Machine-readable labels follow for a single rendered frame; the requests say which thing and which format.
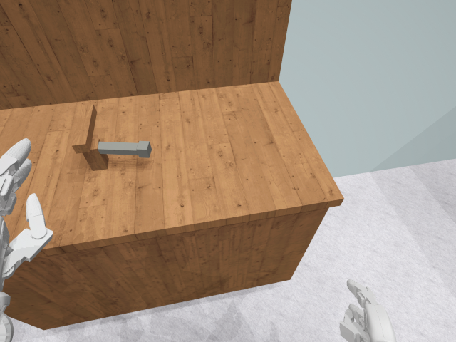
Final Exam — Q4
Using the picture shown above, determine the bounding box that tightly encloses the counter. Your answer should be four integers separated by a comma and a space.
0, 0, 344, 330

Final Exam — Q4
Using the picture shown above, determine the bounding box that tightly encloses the tap lever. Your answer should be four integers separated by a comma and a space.
98, 141, 152, 158

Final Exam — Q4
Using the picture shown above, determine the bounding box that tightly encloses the right robot hand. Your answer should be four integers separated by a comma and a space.
340, 279, 397, 342

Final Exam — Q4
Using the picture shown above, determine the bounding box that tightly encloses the left robot hand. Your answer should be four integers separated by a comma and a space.
0, 138, 53, 292

